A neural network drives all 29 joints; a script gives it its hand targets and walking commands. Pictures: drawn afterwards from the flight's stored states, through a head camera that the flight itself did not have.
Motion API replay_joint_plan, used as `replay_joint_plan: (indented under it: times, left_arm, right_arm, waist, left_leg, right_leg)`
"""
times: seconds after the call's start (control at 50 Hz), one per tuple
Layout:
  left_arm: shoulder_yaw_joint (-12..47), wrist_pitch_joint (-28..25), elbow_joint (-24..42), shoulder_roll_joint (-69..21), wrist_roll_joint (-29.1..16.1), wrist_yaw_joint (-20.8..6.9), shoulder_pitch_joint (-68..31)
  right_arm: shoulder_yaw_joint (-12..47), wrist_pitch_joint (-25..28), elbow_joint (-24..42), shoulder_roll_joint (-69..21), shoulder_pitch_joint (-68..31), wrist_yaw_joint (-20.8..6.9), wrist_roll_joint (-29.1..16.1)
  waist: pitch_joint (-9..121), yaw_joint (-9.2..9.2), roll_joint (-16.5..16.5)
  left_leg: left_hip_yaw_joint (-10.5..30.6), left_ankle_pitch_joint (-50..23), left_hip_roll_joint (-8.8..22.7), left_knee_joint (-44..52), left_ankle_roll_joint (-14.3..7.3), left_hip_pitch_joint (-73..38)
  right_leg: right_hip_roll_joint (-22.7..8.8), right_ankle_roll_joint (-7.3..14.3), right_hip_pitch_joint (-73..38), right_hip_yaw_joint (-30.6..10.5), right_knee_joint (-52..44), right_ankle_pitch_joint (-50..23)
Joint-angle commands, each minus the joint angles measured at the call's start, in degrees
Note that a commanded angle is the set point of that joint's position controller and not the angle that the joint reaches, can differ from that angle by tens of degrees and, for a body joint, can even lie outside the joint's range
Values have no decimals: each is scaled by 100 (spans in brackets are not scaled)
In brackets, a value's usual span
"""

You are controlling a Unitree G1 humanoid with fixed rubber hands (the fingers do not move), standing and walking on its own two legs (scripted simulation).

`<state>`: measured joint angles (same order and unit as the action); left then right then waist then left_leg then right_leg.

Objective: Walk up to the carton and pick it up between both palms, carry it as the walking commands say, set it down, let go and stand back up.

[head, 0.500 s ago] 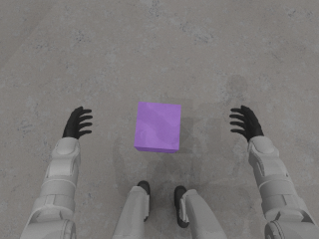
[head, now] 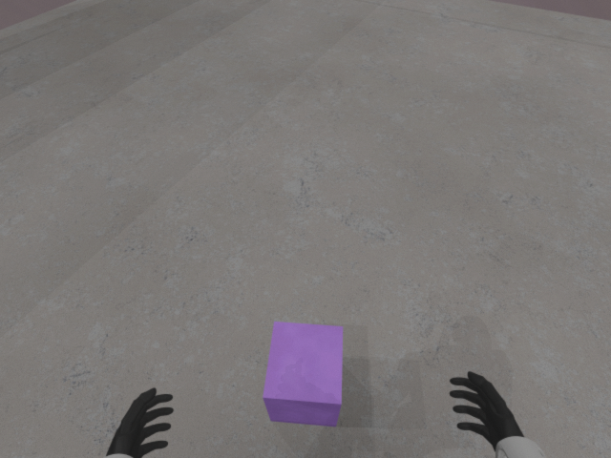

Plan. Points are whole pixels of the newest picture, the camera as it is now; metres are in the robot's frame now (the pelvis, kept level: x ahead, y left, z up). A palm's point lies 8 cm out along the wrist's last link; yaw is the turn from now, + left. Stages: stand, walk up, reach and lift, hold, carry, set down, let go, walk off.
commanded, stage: let go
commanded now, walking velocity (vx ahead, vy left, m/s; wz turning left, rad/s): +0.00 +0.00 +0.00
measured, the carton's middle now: (305, 375) +0.44 +0.02 -0.64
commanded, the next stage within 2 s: stand in 0.40 s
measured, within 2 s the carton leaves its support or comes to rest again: neither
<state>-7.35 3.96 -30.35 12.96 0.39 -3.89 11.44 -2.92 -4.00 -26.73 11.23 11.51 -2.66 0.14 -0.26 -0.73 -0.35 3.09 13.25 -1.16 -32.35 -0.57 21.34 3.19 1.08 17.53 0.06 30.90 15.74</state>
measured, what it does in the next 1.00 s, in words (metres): stands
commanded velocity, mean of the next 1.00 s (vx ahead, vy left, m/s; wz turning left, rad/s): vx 0.00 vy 0.00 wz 0.00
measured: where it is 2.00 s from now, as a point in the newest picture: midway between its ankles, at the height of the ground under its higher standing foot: outside the picture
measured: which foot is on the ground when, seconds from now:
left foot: down 0.00-1.00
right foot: down 0.00-1.00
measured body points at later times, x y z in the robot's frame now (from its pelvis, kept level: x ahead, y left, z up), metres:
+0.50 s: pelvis +0.00 +0.02 +0.00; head +0.00 +0.03 +0.45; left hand +0.16 +0.27 -0.08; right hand +0.16 -0.22 -0.08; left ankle +0.04 +0.11 -0.73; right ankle +0.00 -0.10 -0.73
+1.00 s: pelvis +0.04 +0.01 +0.00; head +0.02 +0.01 +0.45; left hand +0.18 +0.27 -0.09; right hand +0.16 -0.27 -0.10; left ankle +0.04 +0.11 -0.73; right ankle +0.00 -0.10 -0.73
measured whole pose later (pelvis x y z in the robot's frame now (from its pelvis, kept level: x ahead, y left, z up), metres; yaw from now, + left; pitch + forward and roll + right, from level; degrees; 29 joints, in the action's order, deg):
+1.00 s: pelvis +0.04 +0.01 +0.00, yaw +0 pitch -3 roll +0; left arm -6.9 1.7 -35.7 13.0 0.9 -0.3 14.6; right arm -2.6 -0.8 -44.6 16.0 11.9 -0.9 2.2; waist 0.2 -0.7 -0.4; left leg 3.1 16.9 -2.2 -31.7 -1.1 12.0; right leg 2.2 1.6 7.7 0.1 29.6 19.1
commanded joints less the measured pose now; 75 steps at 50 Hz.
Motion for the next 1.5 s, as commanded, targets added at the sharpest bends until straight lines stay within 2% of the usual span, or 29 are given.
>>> replay_joint_plan:
  times: [0.0, 0.02, 0.04, 0.1, 0.12, 0.2, 0.26, 0.32, 0.38, 0.4, 0.44, 0.46, 0.5, 0.54, 0.56, 0.6, 0.72, 0.78, 0.82, 0.84, 0.96, 0.98, 1.06, 1.14, 1.2, 1.24, 1.32, 1.36, 1.48]
  left_arm:
    - [390, -38, 1687, 593, -20, -220, -572]
    - [318, 50, 1603, 639, 42, -193, -293]
    - [402, 46, 1726, 609, 14, -205, -510]
    - [420, 264, 1574, 608, 28, -232, -231]
    - [425, 270, 1703, 618, 119, -228, -336]
    - [482, 458, 1688, 523, 147, -153, -413]
    - [423, 416, 1694, 555, 124, -130, -391]
    - [509, 373, 1772, 396, 136, -96, -474]
    - [479, 270, 1751, 606, -11, 6, -571]
    - [28, 34, 607, 1195, 121, 232, -153]
    - [35, -65, 336, 1048, 181, 294, 126]
    - [64, -88, 374, 960, 203, 293, 37]
    - [29, -242, 273, 1133, 285, 310, 74]
    - [-44, -317, 188, 1243, 285, 351, 33]
    - [-57, -354, 168, 1211, 296, 346, 140]
    - [-113, -403, 111, 1332, 269, 395, -28]
    - [-73, -499, -62, 1257, 163, 469, 108]
    - [-102, -472, -163, 1333, 133, 506, 216]
    - [-139, -466, -190, 1367, 157, 524, 211]
    - [-130, -447, -142, 1360, 150, 530, 165]
    - [-106, -476, -202, 1266, 187, 510, 110]
    - [-92, -474, -228, 1235, 183, 504, 78]
    - [-106, -527, -335, 1304, 168, 502, 159]
    - [-110, -541, -500, 1318, 205, 494, 173]
    - [-136, -556, -559, 1356, 218, 503, 169]
    - [-126, -597, -569, 1337, 188, 476, 141]
    - [-140, -561, -681, 1360, 171, 444, 49]
    - [-159, -608, -764, 1469, 162, 461, 123]
    - [-79, -609, -898, 1249, 189, 419, 40]
  right_arm:
    - [-69, 69, 1105, 553, -210, -126, 158]
    - [-51, 15, 1003, 582, -70, -145, 77]
    - [-2, -2, 1208, 580, -294, -132, 63]
    - [58, -163, 1023, 579, -136, -204, 4]
    - [84, -160, 974, 520, -105, -202, -6]
    - [-136, -327, 860, 543, -277, -240, 34]
    - [-238, -372, 1021, 567, -404, -249, 105]
    - [-298, -497, 1034, 545, -402, -258, 93]
    - [-355, -575, 1342, 669, -560, -119, 202]
    - [-288, -180, 95, 1228, -336, 121, 140]
    - [-319, 74, -157, 1367, -356, 220, 194]
    - [-349, 189, -130, 1444, -448, 233, 256]
    - [-340, 281, -245, 1424, -433, 262, 291]
    - [-375, 347, -427, 1342, -413, 243, 311]
    - [-289, 362, -568, 1236, -363, 239, 268]
    - [-320, 455, -678, 1344, -265, 231, 230]
    - [-186, 579, -995, 1325, -304, 283, 212]
    - [-142, 543, -1155, 1429, -286, 313, 176]
    - [-167, 567, -1194, 1496, -307, 295, 195]
    - [-181, 562, -1218, 1526, -211, 313, 184]
    - [-207, 622, -1287, 1654, -385, 372, 240]
    - [-201, 616, -1410, 1605, -293, 394, 227]
    - [-165, 668, -1389, 1541, -343, 396, 193]
    - [-192, 677, -1502, 1697, -213, 374, 196]
    - [-169, 705, -1537, 1646, -295, 391, 175]
    - [-158, 716, -1587, 1636, -447, 359, 200]
    - [-175, 715, -1712, 1832, -437, 367, 229]
    - [-131, 705, -1750, 1685, -311, 380, 216]
    - [-154, 723, -1903, 1808, -533, 388, 201]
  waist:
    - [-44, -5, 420]
    - [-170, 44, 125]
    - [-229, 32, 400]
    - [-379, -19, 379]
    - [-464, 24, 72]
    - [-498, 18, -467]
    - [-489, 4, -279]
    - [-202, -61, -770]
    - [263, -62, -441]
    - [1075, 96, 191]
    - [683, 220, -542]
    - [581, 176, -633]
    - [125, 234, -297]
    - [-300, 129, 17]
    - [-244, 213, -45]
    - [-65, 50, 91]
    - [556, 98, 292]
    - [698, 148, 328]
    - [720, 145, 328]
    - [807, 95, -30]
    - [734, 107, 50]
    - [741, 128, 283]
    - [495, 82, -160]
    - [414, 98, 156]
    - [383, 64, -189]
    - [118, 175, 78]
    - [-106, 122, -145]
    - [46, 123, 91]
    - [-150, 100, -229]
  left_leg:
    - [-378, -198, -362, 380, 203, -3049]
    - [-348, -160, -266, 466, 207, -3150]
    - [-351, 41, -310, 401, 183, -3065]
    - [-388, 96, -333, 401, 225, -3432]
    - [-389, 112, -344, 356, 244, -3526]
    - [-413, 407, -220, 651, 263, -2954]
    - [-307, 316, -77, 787, 133, -2499]
    - [-227, 444, 81, 1086, 95, -1933]
    - [-252, -3, 15, 764, 113, -2070]
    - [333, -111, 359, 663, 85, -1101]
    - [621, 1399, 398, 999, -20, -771]
    - [720, 1744, 450, 994, -64, -524]
    - [722, 1847, 367, 1034, -116, -246]
    - [661, 1555, 288, 816, -135, -133]
    - [519, 978, 205, 723, -103, -366]
    - [447, 206, 206, 565, -68, -719]
    - [401, -1563, 338, 299, -115, -1148]
    - [298, -1908, 351, 231, -95, -1159]
    - [331, -1879, 361, 270, -89, -1175]
    - [282, -1850, 366, 283, -60, -1248]
    - [451, -1588, 418, 352, -122, -1293]
    - [561, -1521, 509, 446, -148, -1186]
    - [597, -1515, 504, 546, -158, -1124]
    - [635, -1247, 543, 611, -219, -1139]
    - [627, -1040, 520, 714, -152, -1133]
    - [727, -795, 530, 796, -192, -878]
    - [744, -471, 509, 852, -220, -806]
    - [830, -380, 556, 896, -266, -784]
    - [939, -17, 579, 1131, -228, -762]
  right_leg:
    - [-684, 271, 946, -380, -1671, 1092]
    - [-651, 270, 874, -352, -1657, 1061]
    - [-652, 280, 904, -355, -1673, 1251]
    - [-670, 361, 1036, -320, -1739, 1465]
    - [-698, 402, 1077, -331, -1780, 1540]
    - [-450, 289, 290, -187, -1452, 1161]
    - [-305, 123, 22, -84, -1174, 817]
    - [-71, -45, -739, 71, -765, 249]
    - [-115, -36, -706, 2, -683, 148]
    - [-366, -129, -802, -158, -377, -25]
    - [-289, -166, -655, -201, -250, 573]
    - [-358, -132, -596, -288, -257, 678]
    - [-383, -60, -354, -417, -506, 911]
    - [-504, 25, -36, -638, -781, 1273]
    - [-619, 60, -20, -781, -858, 1048]
    - [-635, 47, 8, -837, -958, 716]
    - [-740, -42, -708, -748, -616, -1811]
    - [-736, -177, -944, -707, -573, -2451]
    - [-777, -124, -1022, -721, -562, -2437]
    - [-735, -62, -1009, -709, -505, -2246]
    - [-697, -14, -787, -674, -593, -1627]
    - [-735, -7, -912, -631, -590, -1516]
    - [-728, 44, -751, -748, -643, -1325]
    - [-765, 72, -733, -780, -733, -1193]
    - [-758, 108, -643, -870, -814, -718]
    - [-756, 96, -603, -801, -853, -505]
    - [-767, 116, -419, -918, -1029, -194]
    - [-792, 147, -583, -907, -925, -145]
    - [-692, 113, -398, -782, -963, 29]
